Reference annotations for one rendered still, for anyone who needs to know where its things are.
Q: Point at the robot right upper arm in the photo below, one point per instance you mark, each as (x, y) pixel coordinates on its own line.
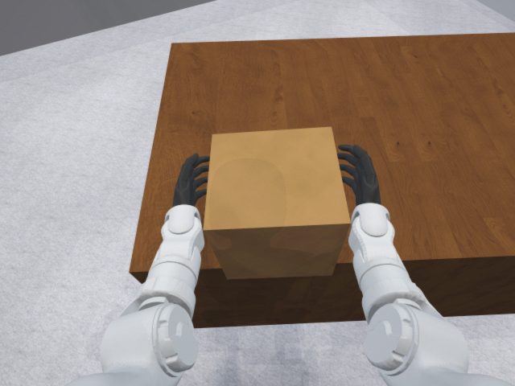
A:
(412, 348)

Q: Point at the pedestal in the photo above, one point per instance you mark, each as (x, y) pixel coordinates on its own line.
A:
(435, 113)

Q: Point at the robot left hand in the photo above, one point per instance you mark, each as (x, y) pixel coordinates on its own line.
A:
(186, 185)

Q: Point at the left robot forearm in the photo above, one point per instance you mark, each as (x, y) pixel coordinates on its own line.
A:
(174, 272)

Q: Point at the right robot forearm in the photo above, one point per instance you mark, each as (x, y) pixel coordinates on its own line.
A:
(379, 270)

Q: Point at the robot left upper arm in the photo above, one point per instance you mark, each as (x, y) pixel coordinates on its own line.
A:
(150, 347)

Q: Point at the carton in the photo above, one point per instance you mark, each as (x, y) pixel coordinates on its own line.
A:
(275, 203)

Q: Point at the robot right hand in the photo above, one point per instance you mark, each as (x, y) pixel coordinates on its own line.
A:
(365, 184)

